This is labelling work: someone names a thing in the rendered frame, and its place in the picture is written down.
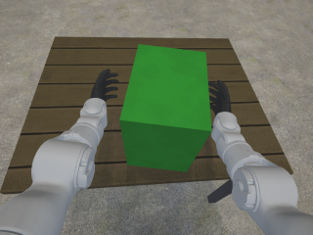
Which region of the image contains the left robot forearm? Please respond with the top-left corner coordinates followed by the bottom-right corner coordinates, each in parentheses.
top-left (31, 98), bottom-right (108, 180)

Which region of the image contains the robot left upper arm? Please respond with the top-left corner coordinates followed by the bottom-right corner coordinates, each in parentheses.
top-left (0, 139), bottom-right (95, 235)

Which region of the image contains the robot right upper arm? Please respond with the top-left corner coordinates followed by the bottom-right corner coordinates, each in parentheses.
top-left (232, 165), bottom-right (313, 235)

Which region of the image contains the right robot hand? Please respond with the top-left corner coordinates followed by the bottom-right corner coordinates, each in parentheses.
top-left (208, 79), bottom-right (232, 116)

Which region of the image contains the left robot hand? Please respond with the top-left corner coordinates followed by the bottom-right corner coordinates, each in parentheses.
top-left (90, 69), bottom-right (119, 102)

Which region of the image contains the table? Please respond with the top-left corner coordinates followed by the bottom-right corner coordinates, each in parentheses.
top-left (0, 36), bottom-right (293, 204)

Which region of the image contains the carton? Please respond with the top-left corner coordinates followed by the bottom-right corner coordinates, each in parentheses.
top-left (119, 44), bottom-right (212, 172)

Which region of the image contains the right robot forearm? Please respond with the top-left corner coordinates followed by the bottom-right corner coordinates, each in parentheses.
top-left (211, 112), bottom-right (298, 202)

